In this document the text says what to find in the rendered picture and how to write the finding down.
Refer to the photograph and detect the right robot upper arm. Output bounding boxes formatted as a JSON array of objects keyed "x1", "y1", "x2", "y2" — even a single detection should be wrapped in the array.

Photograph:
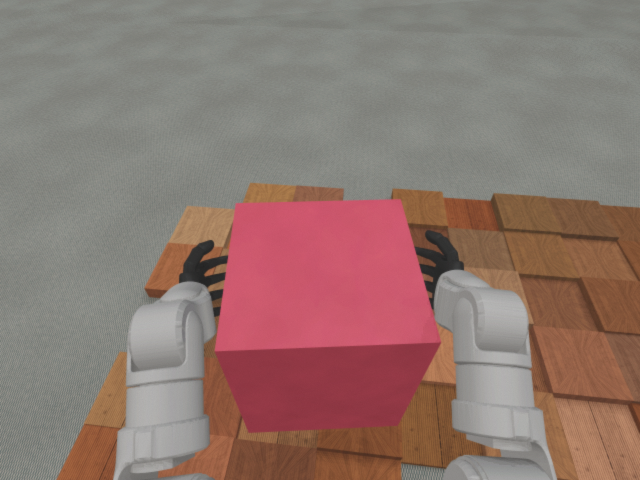
[{"x1": 443, "y1": 455, "x2": 551, "y2": 480}]

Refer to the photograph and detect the robot right hand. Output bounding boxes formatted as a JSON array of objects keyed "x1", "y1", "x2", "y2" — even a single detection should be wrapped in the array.
[{"x1": 414, "y1": 230, "x2": 464, "y2": 310}]

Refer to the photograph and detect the robot left hand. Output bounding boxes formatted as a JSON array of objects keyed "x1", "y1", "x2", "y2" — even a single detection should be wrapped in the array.
[{"x1": 179, "y1": 240, "x2": 228, "y2": 317}]

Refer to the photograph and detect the robot right forearm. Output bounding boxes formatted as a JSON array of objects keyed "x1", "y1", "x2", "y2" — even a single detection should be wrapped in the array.
[{"x1": 434, "y1": 270, "x2": 557, "y2": 480}]

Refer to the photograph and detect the carton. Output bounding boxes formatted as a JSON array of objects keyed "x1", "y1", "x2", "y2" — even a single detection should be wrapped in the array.
[{"x1": 215, "y1": 199, "x2": 441, "y2": 433}]

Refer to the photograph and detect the robot left forearm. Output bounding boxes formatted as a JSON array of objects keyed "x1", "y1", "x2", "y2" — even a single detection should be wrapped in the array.
[{"x1": 113, "y1": 281, "x2": 217, "y2": 480}]

